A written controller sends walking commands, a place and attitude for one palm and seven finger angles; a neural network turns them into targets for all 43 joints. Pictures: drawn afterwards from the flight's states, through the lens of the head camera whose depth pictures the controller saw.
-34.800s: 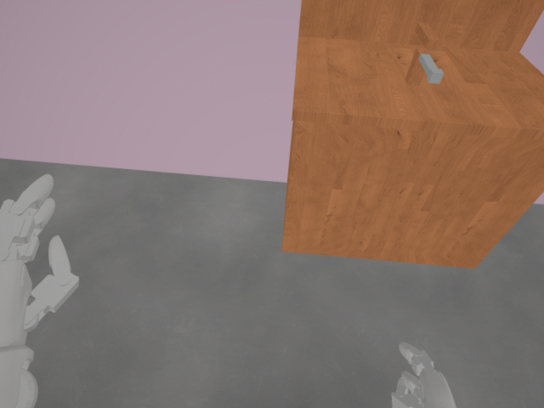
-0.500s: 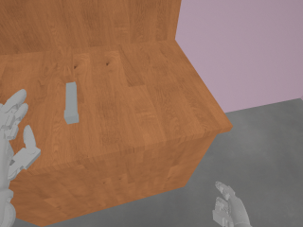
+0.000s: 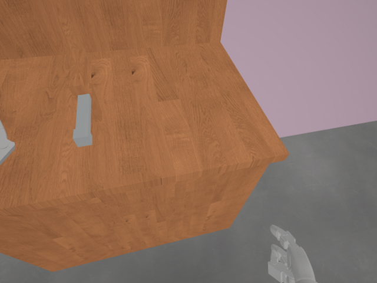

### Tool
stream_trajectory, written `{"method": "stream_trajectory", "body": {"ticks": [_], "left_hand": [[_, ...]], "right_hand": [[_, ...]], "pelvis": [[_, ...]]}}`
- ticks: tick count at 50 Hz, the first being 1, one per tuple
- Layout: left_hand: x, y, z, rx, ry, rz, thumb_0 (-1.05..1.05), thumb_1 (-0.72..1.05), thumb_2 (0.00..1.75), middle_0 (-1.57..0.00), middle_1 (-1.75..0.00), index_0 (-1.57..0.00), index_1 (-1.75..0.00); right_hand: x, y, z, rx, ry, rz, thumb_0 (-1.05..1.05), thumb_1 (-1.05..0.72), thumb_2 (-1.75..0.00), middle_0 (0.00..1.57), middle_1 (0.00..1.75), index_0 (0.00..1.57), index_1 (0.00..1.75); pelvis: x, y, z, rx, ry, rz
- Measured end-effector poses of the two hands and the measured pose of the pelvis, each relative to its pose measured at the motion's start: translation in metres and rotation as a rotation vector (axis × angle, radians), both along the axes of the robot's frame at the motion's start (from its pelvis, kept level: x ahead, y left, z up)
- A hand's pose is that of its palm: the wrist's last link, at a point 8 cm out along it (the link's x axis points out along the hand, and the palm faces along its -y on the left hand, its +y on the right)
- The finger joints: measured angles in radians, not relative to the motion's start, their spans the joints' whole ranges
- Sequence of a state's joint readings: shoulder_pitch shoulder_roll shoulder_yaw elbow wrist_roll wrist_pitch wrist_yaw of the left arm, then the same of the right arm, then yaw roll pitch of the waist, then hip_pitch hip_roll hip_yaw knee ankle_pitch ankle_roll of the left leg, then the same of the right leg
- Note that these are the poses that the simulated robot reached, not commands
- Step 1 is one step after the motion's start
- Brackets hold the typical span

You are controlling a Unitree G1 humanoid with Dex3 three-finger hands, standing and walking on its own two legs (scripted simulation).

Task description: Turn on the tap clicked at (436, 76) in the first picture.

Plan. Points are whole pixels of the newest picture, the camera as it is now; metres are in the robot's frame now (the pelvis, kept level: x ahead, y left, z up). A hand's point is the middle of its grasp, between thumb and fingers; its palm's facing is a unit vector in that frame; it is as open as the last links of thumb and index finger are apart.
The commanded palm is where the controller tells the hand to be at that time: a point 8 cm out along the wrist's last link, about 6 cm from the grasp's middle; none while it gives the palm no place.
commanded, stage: look again from close up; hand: left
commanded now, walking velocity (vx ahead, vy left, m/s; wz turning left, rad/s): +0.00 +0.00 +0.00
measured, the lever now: (82, 137) +0.35 +0.26 +0.10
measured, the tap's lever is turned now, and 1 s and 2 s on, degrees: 0 0 0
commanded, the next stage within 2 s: come to a stop and stand still in 0.08 s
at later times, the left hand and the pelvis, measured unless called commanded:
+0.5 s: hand (31, 160) +0.23 +0.26 +0.19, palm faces +0.40 -0.82 -0.41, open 7.4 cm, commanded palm +0.16 +0.29 +0.18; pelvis -0.01 +0.01 +0.00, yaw -1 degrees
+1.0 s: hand (9, 168) +0.22 +0.29 +0.18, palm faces +0.41 -0.86 -0.31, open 7.4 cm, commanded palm +0.16 +0.33 +0.18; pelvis -0.01 +0.05 +0.00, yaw -1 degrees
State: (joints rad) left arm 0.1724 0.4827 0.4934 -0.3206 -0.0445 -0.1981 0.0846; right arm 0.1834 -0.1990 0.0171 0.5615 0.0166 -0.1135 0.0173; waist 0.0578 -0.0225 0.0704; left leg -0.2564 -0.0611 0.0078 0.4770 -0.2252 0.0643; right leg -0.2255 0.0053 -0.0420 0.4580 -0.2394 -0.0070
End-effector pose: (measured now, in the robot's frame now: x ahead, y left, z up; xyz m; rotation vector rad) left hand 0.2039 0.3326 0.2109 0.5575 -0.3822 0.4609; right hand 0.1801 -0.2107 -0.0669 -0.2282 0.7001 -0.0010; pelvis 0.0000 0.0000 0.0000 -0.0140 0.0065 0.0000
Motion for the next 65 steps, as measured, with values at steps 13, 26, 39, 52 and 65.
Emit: {"method": "stream_trajectory", "body": {"ticks": [13,26,39,52,65], "left_hand": [[-0.022,-0.058,-0.056,-0.131,0.190,-0.160,0.01,0.88,0.90,-0.22,-0.31,-0.22,-0.31],[-0.006,-0.017,-0.009,0.018,-0.033,-0.146,0.01,0.89,0.90,-0.22,-0.31,-0.22,-0.31],[-0.031,-0.004,-0.055,-0.111,0.148,-0.171,0.02,0.89,0.90,-0.21,-0.31,-0.22,-0.31],[-0.021,-0.003,-0.030,-0.114,0.017,-0.155,0.01,0.89,0.90,-0.21,-0.30,-0.21,-0.31],[-0.033,-0.011,-0.040,-0.125,0.095,-0.106,0.02,0.89,0.90,-0.21,-0.30,-0.22,-0.31]], "right_hand": [[-0.030,-0.032,0.008,-0.054,-0.014,-0.118,0.01,-0.90,-0.90,0.20,0.30,0.20,0.30],[-0.024,-0.009,0.008,-0.074,-0.020,-0.051,0.01,-0.90,-0.90,0.20,0.30,0.20,0.30],[-0.033,0.040,-0.001,-0.025,0.013,-0.055,0.01,-0.90,-0.90,0.20,0.30,0.20,0.30],[-0.010,0.049,0.011,-0.009,-0.059,-0.027,0.01,-0.90,-0.90,0.20,0.30,0.21,0.30],[-0.022,0.019,0.007,-0.050,0.008,-0.051,0.01,-0.90,-0.90,0.20,0.30,0.21,0.30]], "pelvis": [[-0.004,-0.012,0.000,-0.014,-0.014,-0.018],[-0.008,0.010,0.000,-0.025,-0.002,-0.017],[-0.006,0.042,-0.003,-0.012,-0.012,-0.015],[-0.006,0.048,0.000,-0.019,-0.025,-0.017],[-0.007,0.029,0.002,-0.018,-0.027,-0.002]]}}
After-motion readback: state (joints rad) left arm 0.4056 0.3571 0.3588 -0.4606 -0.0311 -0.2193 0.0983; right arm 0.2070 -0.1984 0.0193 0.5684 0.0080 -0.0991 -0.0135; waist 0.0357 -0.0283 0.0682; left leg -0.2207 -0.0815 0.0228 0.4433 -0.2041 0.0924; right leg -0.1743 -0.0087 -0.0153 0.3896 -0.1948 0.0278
